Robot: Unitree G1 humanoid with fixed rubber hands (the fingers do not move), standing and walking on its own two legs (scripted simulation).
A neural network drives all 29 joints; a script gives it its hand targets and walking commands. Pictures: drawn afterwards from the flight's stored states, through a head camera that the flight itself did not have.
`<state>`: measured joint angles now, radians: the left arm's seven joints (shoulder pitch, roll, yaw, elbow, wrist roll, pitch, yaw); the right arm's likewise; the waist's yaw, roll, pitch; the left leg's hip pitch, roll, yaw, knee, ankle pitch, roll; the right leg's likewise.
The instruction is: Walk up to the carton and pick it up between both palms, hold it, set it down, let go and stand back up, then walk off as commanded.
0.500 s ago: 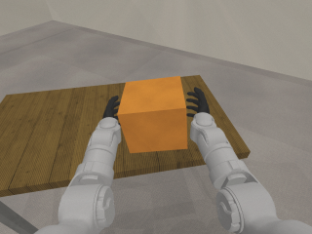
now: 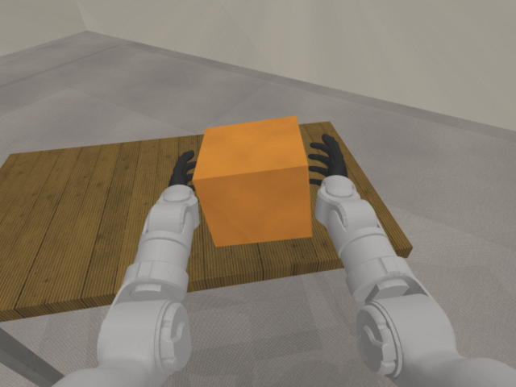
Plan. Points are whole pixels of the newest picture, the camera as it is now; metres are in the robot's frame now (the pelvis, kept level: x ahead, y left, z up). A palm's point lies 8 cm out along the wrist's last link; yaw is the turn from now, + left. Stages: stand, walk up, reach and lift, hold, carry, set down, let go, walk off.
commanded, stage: reach and lift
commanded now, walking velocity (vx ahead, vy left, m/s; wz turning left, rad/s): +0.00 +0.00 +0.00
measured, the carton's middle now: (256, 180) +0.43 -0.01 +0.12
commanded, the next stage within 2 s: hold in 0.10 s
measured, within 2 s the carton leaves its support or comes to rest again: neither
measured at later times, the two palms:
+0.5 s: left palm (176, 191) +0.38 +0.12 +0.15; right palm (338, 172) +0.37 -0.13 +0.18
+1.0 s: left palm (178, 186) +0.37 +0.12 +0.16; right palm (343, 168) +0.36 -0.13 +0.19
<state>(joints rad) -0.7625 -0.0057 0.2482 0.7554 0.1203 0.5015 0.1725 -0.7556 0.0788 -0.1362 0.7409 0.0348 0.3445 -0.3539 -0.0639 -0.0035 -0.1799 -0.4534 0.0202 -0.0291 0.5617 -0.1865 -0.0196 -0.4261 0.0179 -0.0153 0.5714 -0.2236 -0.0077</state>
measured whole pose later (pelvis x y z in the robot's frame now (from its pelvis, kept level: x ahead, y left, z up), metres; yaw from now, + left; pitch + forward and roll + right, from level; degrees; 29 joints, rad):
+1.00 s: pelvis -0.01 -0.01 +0.00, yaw +0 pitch +2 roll +0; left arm -0.76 -0.01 0.28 0.61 0.12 0.66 0.17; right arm -0.79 0.07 -0.11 0.65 0.06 0.44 -0.36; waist -0.06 -0.01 -0.17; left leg -0.40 0.02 -0.03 0.53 -0.16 -0.02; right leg -0.39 0.02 -0.02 0.57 -0.21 -0.01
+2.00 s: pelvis -0.01 -0.01 +0.00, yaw +0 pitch +1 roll +1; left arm -0.73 -0.02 0.28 0.54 0.12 0.68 0.16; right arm -0.79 0.07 -0.09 0.63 0.06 0.46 -0.36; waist -0.06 -0.01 -0.16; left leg -0.38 0.02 -0.03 0.52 -0.16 -0.03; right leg -0.38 0.02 -0.02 0.57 -0.21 -0.02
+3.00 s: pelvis -0.01 -0.01 +0.00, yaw +0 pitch +1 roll +1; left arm -0.73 -0.02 0.30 0.52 0.12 0.69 0.16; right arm -0.80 0.08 -0.09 0.61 0.06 0.46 -0.37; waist -0.06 -0.01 -0.16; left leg -0.38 0.02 -0.03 0.51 -0.15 -0.03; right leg -0.37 0.02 -0.02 0.57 -0.21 -0.02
